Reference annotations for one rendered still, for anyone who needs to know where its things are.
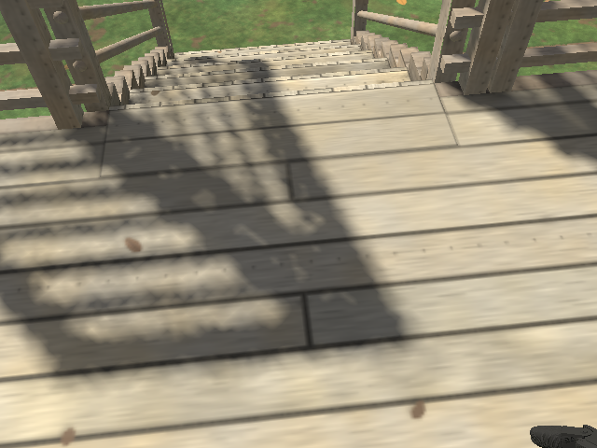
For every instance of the stairs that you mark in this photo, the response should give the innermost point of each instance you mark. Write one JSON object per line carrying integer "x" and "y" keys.
{"x": 301, "y": 84}

